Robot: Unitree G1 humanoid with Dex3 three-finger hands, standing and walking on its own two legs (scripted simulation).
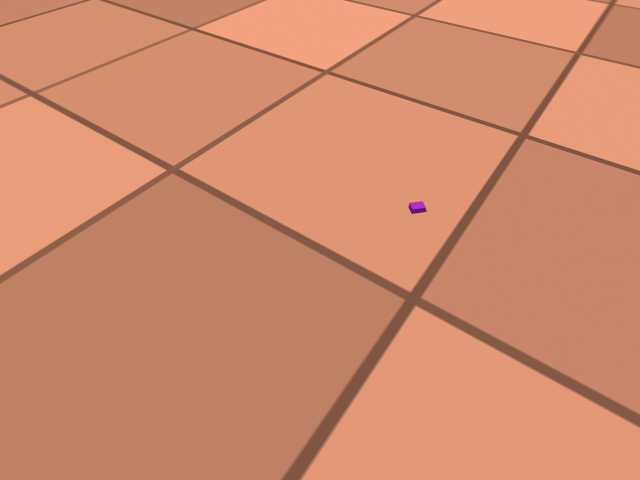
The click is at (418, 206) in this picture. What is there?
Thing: small brick
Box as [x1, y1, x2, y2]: [409, 201, 425, 213]
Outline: 422,201 409,203 409,208 412,213 424,211 425,207
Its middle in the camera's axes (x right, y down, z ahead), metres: +0.44 -0.20 +1.82
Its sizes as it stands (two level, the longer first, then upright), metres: 0.064 0.046 0.027
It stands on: the floor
